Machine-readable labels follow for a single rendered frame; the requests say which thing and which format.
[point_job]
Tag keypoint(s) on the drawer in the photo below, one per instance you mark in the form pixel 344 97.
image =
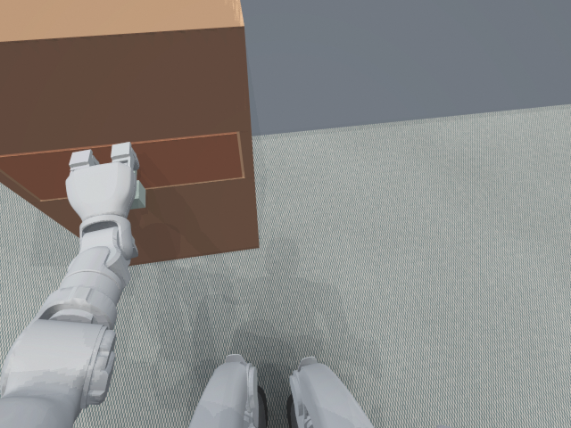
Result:
pixel 171 161

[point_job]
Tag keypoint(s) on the robot left upper arm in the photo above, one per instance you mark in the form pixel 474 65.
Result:
pixel 59 369

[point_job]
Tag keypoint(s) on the left robot hand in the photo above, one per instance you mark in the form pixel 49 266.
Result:
pixel 110 188

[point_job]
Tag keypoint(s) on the cabinet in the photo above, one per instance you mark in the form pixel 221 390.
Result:
pixel 77 73

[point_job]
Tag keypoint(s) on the robot left shin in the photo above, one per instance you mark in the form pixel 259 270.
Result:
pixel 251 420

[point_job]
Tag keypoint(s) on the left robot forearm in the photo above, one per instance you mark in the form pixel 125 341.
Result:
pixel 91 290

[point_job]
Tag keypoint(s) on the handle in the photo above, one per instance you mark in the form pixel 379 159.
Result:
pixel 139 201

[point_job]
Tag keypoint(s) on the right robot thigh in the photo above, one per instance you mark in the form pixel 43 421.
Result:
pixel 319 393

